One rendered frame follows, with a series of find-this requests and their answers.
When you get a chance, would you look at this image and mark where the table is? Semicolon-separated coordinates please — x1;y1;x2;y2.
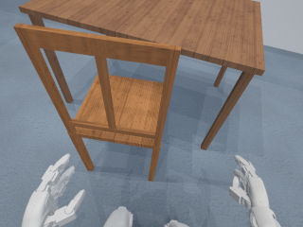
18;0;265;150

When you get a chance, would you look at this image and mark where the left robot hand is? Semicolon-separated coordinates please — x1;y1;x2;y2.
21;153;86;227

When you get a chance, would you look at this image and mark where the robot left thigh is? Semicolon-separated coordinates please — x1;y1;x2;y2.
103;209;134;227

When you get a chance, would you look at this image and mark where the chair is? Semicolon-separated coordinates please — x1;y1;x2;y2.
14;23;181;182

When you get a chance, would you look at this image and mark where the right robot hand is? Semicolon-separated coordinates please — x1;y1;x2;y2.
229;155;270;211

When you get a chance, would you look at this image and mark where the robot right forearm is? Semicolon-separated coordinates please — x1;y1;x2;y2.
249;206;281;227

